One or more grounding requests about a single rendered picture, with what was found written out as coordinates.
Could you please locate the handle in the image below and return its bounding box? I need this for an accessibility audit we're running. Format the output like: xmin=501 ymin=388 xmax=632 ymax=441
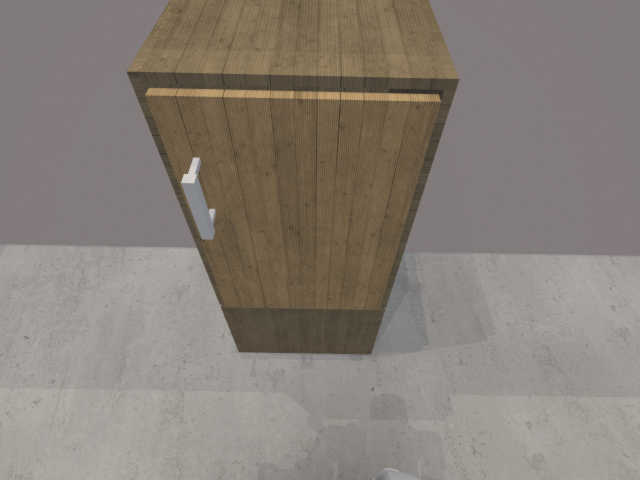
xmin=181 ymin=158 xmax=216 ymax=240

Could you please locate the right robot shin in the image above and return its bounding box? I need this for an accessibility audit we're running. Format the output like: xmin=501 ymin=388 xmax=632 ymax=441
xmin=374 ymin=468 xmax=399 ymax=479

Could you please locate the cupboard door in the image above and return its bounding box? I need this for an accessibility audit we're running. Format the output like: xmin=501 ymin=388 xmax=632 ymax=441
xmin=145 ymin=88 xmax=441 ymax=310

